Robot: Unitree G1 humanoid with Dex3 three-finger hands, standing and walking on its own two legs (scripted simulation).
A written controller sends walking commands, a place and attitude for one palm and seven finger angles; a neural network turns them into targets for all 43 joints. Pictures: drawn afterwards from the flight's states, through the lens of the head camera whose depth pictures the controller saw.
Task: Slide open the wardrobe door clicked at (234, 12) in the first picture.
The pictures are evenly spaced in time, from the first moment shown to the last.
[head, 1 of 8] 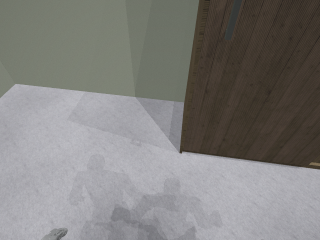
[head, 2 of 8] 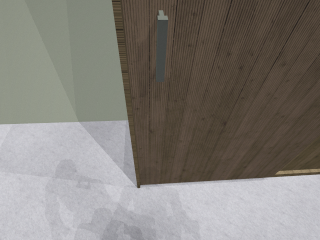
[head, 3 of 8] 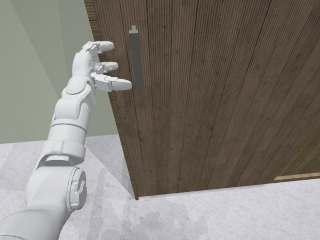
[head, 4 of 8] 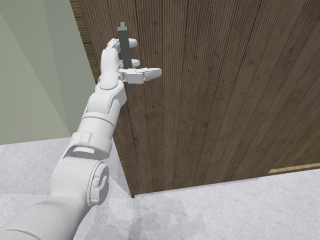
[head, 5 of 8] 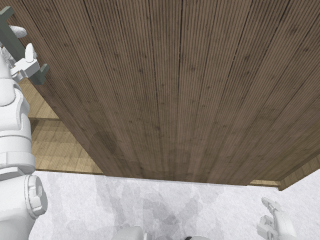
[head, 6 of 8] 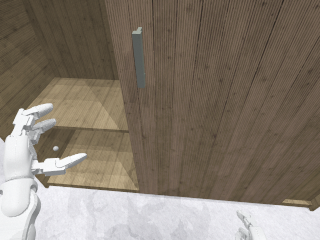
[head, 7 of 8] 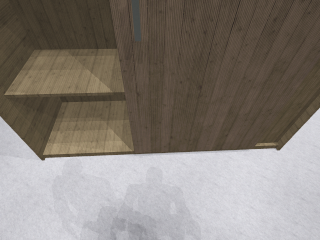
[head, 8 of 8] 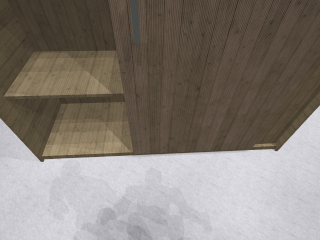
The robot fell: no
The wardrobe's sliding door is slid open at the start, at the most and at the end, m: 0.00 0.64 0.64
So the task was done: yes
